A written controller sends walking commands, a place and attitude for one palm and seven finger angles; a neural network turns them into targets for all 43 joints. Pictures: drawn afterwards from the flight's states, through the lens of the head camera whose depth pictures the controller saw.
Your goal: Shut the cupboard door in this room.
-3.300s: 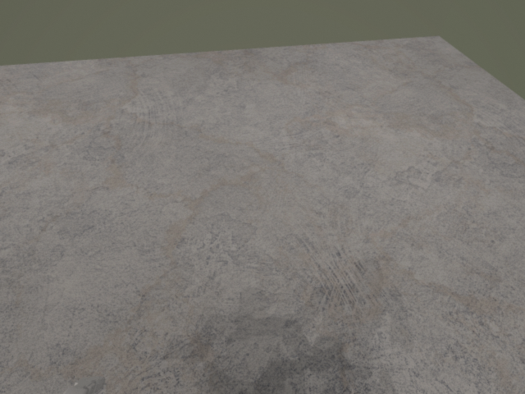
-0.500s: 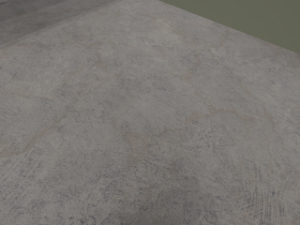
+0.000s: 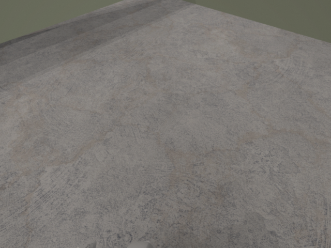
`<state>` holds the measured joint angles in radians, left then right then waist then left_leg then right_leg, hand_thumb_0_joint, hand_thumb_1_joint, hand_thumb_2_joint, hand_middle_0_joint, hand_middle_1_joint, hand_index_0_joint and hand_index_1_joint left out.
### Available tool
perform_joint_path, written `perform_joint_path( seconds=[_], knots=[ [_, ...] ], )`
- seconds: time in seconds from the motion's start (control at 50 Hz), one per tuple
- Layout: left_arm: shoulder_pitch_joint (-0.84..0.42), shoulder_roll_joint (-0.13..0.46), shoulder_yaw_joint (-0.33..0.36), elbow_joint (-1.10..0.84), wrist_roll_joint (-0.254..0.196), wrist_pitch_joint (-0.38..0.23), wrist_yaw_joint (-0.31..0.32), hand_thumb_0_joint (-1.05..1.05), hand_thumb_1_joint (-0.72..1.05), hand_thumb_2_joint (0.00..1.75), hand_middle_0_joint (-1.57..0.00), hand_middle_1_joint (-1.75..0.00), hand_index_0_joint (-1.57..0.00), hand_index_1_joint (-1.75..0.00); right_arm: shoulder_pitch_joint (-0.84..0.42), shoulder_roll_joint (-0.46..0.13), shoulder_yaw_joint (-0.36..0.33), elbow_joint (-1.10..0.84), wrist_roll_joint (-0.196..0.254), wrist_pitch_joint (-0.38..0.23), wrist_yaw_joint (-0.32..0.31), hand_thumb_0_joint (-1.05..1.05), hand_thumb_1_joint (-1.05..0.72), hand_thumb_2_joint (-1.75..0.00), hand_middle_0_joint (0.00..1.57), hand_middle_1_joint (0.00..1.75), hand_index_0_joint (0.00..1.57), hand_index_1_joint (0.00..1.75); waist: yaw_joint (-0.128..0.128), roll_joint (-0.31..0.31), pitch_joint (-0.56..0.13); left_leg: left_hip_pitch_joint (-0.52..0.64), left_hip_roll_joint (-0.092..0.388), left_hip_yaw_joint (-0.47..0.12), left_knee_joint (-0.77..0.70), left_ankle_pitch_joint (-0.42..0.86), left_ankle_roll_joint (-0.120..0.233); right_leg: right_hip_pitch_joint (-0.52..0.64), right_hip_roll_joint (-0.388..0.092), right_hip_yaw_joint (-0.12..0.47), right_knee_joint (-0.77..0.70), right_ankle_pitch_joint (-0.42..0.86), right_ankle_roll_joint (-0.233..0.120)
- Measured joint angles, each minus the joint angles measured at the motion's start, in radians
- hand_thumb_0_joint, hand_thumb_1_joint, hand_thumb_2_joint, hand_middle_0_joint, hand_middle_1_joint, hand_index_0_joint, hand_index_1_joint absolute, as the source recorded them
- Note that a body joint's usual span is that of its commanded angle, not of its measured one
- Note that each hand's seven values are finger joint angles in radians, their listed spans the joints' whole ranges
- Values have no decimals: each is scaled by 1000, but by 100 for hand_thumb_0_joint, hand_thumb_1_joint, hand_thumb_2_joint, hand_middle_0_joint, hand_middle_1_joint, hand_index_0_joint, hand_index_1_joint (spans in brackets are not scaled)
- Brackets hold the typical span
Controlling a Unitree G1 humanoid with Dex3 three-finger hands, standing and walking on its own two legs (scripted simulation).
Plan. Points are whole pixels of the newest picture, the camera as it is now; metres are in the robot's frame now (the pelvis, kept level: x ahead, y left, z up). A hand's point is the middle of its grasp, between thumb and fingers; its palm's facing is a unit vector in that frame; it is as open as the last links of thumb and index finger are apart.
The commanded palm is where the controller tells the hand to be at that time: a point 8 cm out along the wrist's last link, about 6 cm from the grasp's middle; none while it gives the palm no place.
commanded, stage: turn or walk to find it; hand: left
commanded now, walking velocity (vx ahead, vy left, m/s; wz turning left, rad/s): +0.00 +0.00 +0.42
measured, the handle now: out of the picture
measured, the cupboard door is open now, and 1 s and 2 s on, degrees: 82 82 82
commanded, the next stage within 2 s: none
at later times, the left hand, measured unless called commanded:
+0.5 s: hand out of the picture -0.03 +0.27 -0.17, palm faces +0.25 -0.94 -0.23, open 7.4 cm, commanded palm none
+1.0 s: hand out of the picture -0.06 +0.22 -0.15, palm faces +0.43 -0.87 -0.24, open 7.4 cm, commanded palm none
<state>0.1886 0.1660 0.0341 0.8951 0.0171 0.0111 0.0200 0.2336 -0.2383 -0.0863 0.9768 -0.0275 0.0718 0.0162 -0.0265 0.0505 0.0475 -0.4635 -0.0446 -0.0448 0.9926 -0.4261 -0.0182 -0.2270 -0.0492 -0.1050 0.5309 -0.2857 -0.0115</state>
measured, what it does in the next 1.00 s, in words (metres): steps on the spot, turning left: left foot, then right foot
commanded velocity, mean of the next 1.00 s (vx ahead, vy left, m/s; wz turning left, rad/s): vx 0.00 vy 0.00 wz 0.42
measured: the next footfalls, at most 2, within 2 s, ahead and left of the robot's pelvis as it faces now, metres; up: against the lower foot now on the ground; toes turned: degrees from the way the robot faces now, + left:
left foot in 0.28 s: +0.00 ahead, +0.15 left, +0.00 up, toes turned +12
right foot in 0.74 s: +0.03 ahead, -0.08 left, +0.00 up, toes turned +15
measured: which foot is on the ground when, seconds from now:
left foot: up 0.00-0.26, down 0.28-0.74, up 0.76-1.00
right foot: down 0.00-0.28, up 0.30-0.72, down 0.74-1.00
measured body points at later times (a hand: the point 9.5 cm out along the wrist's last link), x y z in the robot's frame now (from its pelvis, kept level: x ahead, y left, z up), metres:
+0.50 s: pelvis -0.03 +0.05 +0.01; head -0.01 +0.08 +0.45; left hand -0.04 +0.32 -0.15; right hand +0.10 -0.17 -0.13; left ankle -0.04 +0.14 -0.74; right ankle -0.02 -0.10 -0.67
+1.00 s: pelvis -0.05 +0.02 +0.00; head -0.02 +0.01 +0.45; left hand -0.08 +0.26 -0.13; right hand +0.10 -0.21 -0.15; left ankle -0.12 +0.14 -0.67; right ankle -0.01 -0.09 -0.74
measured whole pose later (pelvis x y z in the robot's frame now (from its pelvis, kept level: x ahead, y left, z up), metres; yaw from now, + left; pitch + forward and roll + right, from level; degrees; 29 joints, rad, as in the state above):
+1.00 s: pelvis -0.05 +0.02 +0.00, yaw +26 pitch -1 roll +1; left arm 0.22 0.17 0.03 0.92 0.02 0.01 0.02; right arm 0.23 -0.25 -0.08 0.99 -0.02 0.08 0.02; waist -0.02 0.02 0.07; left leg -0.44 0.03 0.00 1.00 -0.42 -0.06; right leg -0.19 -0.10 -0.17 0.50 -0.29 0.00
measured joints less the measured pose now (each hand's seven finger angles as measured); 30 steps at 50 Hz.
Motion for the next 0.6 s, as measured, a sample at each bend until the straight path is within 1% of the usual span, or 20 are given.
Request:
perform_joint_path(
  seconds=[0.04,0.06,0.1,0.16,0.22,0.24,0.26,0.28,0.3,0.32,0.34,0.38,0.42,0.48,0.54,0.6],
  knots=[
    [10,-3,-2,7,2,3,1,0,90,90,-20,-30,-20,-30,2,-7,-4,3,-1,3,5,1,-90,-90,20,30,20,30,-3,-2,2,-26,23,15,102,27,-14,13,-10,-18,-17,9,1],
    [14,-4,-2,12,4,5,2,1,90,90,-20,-30,-20,-30,3,-8,-5,5,-1,3,7,1,-90,-90,20,30,20,30,-4,-6,4,-26,36,23,117,32,-20,17,-16,-27,-22,12,3],
    [21,-1,-2,19,6,5,2,1,90,90,-20,-30,-20,-30,4,-8,-4,9,-1,5,8,1,-90,-90,20,30,20,30,-2,-18,7,-7,57,36,91,23,-31,20,-30,-43,-26,15,6],
    [30,8,0,26,10,3,-1,1,90,90,-20,-30,-20,-30,-5,-5,2,16,2,8,8,1,-91,-90,20,30,20,30,10,-39,18,46,78,56,-26,-12,-37,15,-54,-63,-18,13,15],
    [40,25,7,35,13,3,-5,1,90,90,-20,-30,-20,-30,-24,1,11,16,8,1,6,1,-91,-90,20,30,20,30,25,-62,29,110,82,78,-174,-26,-33,-4,-79,-82,12,4,31],
    [44,32,10,39,12,5,-5,1,90,90,-20,-30,-20,-30,-31,3,14,12,10,-3,5,1,-91,-90,20,30,20,30,28,-69,31,136,81,88,-236,-7,-30,-13,-88,-89,29,-2,39],
    [50,40,13,43,10,8,-5,1,90,90,-20,-30,-20,-30,-35,5,18,7,11,-11,5,1,-91,-90,20,30,20,30,29,-74,31,168,80,97,-314,38,-26,-24,-97,-97,52,-12,48],
    [58,47,17,45,6,13,-6,1,90,90,-20,-30,-20,-30,-37,3,21,-1,10,-21,6,1,-91,-90,20,30,20,30,28,-75,27,197,81,100,-391,104,-15,-42,-105,-104,87,-28,58],
    [58,60,24,51,1,22,-7,1,90,90,-20,-30,-20,-30,-46,11,21,-3,8,-30,4,1,-91,-90,20,30,20,30,31,-94,31,188,67,103,-387,121,4,-70,-116,-87,145,-79,68],
    [59,73,28,57,1,34,-5,1,90,90,-20,-30,-20,-30,-54,20,25,-7,6,-36,4,1,-91,-90,20,30,20,30,36,-108,35,179,58,107,-369,113,23,-103,-111,-55,222,-152,72],
    [59,81,32,65,1,47,-2,1,90,90,-20,-30,-20,-30,-58,28,29,-12,4,-43,2,1,-91,-90,20,30,20,30,38,-113,35,176,56,106,-363,104,38,-136,-96,-25,306,-202,74],
    [53,93,39,81,0,61,-3,1,91,90,-20,-30,-20,-30,-60,40,37,-19,2,-51,-8,1,-90,-90,20,30,20,30,35,-111,31,183,52,94,-389,111,52,-190,-66,13,444,-208,75],
    [45,98,42,85,-1,60,-9,1,91,90,-19,-30,-20,-30,-59,47,45,-21,1,-54,-14,1,-90,-90,20,30,20,30,33,-104,28,196,46,79,-436,142,56,-218,-50,31,510,-170,79],
    [36,95,40,75,-3,52,-13,1,91,90,-19,-30,-20,-30,-58,52,50,-19,3,-55,-17,1,-90,-90,20,30,20,30,34,-89,20,211,35,59,-494,182,64,-224,-37,46,505,-138,87],
    [23,86,37,63,-4,48,-13,1,91,90,-19,-30,-20,-30,-54,53,50,-20,2,-54,-17,1,-90,-90,20,30,20,30,27,-75,12,214,22,40,-525,207,66,-204,-27,59,446,-141,91],
    [4,72,33,51,-6,47,-11,1,91,90,-19,-30,-20,-30,-47,51,46,-22,0,-50,-16,1,-90,-90,20,30,20,30,15,-60,7,205,10,18,-531,220,64,-172,-15,68,368,-155,90]
  ],
)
